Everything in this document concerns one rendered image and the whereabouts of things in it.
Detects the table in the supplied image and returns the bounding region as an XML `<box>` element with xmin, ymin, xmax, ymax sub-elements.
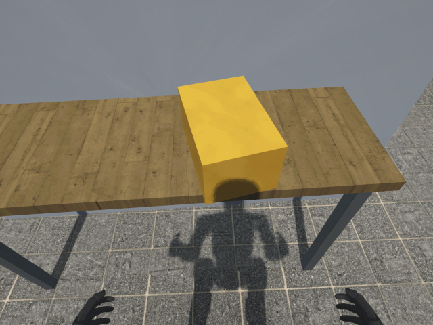
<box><xmin>0</xmin><ymin>87</ymin><xmax>406</xmax><ymax>290</ymax></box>

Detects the carton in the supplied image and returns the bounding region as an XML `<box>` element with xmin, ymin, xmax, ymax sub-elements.
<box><xmin>177</xmin><ymin>76</ymin><xmax>288</xmax><ymax>205</ymax></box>

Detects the right robot hand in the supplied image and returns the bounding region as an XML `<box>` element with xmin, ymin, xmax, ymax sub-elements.
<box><xmin>335</xmin><ymin>288</ymin><xmax>383</xmax><ymax>325</ymax></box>

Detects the left robot hand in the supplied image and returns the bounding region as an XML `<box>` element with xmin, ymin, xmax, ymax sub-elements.
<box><xmin>72</xmin><ymin>290</ymin><xmax>115</xmax><ymax>325</ymax></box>

